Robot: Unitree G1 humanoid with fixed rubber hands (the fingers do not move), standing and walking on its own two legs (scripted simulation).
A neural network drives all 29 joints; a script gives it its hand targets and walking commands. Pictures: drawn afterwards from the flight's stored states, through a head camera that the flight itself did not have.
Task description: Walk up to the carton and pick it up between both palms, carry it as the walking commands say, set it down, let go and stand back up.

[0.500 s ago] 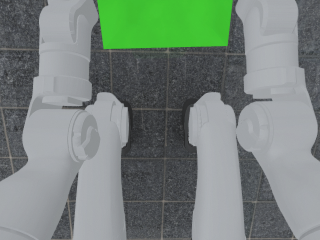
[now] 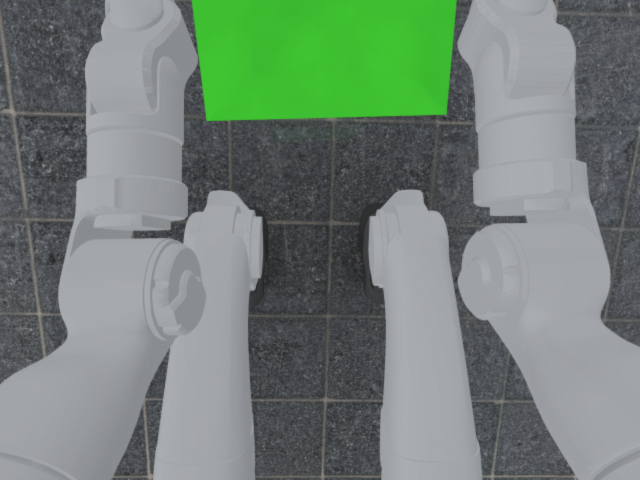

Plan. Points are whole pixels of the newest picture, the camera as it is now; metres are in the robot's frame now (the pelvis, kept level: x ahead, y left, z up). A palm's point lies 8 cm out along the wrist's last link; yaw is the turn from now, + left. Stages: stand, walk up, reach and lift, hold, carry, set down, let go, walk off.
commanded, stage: reach and lift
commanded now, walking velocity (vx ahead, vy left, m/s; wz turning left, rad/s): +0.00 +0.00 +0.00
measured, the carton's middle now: out of the picture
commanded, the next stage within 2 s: none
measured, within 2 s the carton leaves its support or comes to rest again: neither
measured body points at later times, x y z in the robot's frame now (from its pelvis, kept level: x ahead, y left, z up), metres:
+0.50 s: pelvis +0.00 +0.00 +0.05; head +0.32 +0.00 +0.36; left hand +0.52 +0.15 -0.05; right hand +0.54 -0.16 -0.04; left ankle +0.15 +0.13 -0.47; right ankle +0.15 -0.13 -0.47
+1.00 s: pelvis +0.01 +0.00 +0.11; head +0.29 -0.01 +0.44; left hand +0.50 +0.15 +0.03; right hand +0.52 -0.16 +0.03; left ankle +0.15 +0.13 -0.47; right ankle +0.15 -0.13 -0.47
